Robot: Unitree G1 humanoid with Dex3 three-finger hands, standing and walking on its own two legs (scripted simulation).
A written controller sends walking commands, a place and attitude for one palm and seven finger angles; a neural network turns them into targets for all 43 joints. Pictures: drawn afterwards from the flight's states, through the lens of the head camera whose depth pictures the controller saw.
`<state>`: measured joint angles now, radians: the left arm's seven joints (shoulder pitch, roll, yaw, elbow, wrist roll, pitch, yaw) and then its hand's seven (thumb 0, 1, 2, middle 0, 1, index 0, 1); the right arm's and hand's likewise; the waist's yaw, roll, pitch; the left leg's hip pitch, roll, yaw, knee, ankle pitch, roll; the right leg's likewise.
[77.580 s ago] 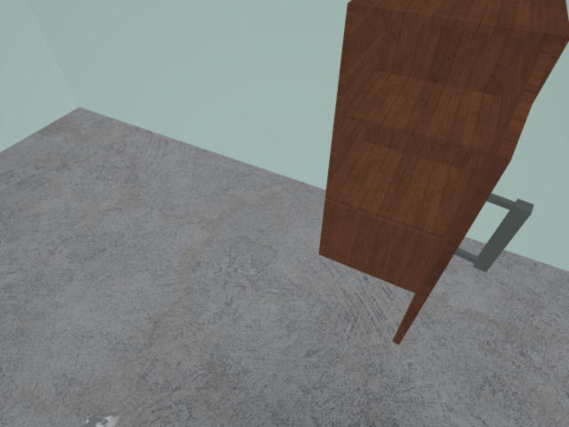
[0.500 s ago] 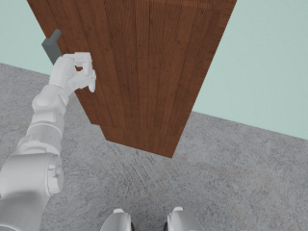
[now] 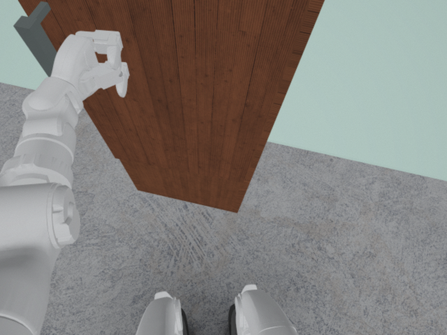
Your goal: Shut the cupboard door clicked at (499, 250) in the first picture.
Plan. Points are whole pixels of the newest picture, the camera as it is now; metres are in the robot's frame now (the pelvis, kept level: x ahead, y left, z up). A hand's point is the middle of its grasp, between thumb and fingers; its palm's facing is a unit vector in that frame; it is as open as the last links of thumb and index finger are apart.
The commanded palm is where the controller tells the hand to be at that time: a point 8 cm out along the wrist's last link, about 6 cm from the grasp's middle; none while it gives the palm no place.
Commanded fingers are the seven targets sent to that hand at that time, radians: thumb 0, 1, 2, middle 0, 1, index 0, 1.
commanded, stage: push the door shut along its arc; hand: left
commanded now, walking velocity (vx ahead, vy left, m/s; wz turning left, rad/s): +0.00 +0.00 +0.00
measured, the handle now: (59, 57) +0.58 +0.21 +0.10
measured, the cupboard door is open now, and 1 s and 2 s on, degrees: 2 0 0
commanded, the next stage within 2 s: pull the fist back off the door in 0.30 s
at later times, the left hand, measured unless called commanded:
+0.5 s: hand (125, 68) +0.54 +0.11 +0.11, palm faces -0.24 -0.97 +0.03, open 2.8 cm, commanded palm +0.56 +0.11 +0.11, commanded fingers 0.00 0.90 0.90 -1.30 -1.50 -1.30 -1.50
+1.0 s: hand (144, 73) +0.53 +0.07 +0.11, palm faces +0.01 -1.00 +0.01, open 3.2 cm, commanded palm +0.48 +0.12 +0.11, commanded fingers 0.00 0.90 0.90 -1.30 -1.50 -1.30 -1.50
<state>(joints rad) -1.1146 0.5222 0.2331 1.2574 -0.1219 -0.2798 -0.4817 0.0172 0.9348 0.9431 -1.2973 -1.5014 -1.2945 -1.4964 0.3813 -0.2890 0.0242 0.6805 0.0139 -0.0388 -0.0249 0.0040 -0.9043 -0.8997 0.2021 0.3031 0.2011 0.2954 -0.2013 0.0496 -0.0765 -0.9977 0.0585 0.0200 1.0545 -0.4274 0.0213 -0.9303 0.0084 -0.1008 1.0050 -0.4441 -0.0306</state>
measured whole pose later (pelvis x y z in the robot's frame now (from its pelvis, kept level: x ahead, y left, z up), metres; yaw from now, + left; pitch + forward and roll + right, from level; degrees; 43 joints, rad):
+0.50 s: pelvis -0.02 +0.00 -0.02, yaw +1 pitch +24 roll -4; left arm -1.29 0.44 0.20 1.30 -0.11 -0.21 -0.29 -0.03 0.83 1.04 -1.30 -1.50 -1.32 -1.50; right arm 0.37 -0.28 0.02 0.73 -0.02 -0.13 -0.02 0.00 -0.91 -0.90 0.20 0.30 0.20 0.30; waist -0.19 0.05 -0.10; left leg -1.15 0.05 -0.02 1.15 -0.43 0.02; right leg -1.06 0.00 -0.14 1.08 -0.45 -0.03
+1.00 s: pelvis -0.01 +0.00 +0.01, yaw -1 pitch +21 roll -2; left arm -1.05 0.32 0.30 1.24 -0.04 -0.39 0.05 0.02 0.92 0.93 -1.30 -1.50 -1.30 -1.50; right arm 0.49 -0.28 0.00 0.68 -0.05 -0.04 0.07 0.00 -0.91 -0.90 0.20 0.30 0.20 0.30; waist -0.21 0.06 -0.11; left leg -0.97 0.06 0.04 1.01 -0.40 0.02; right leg -0.93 0.01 -0.07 0.98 -0.41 -0.03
